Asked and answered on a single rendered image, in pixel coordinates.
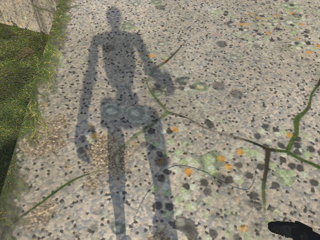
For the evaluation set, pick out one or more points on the robot right hand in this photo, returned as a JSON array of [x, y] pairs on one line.
[[295, 230]]

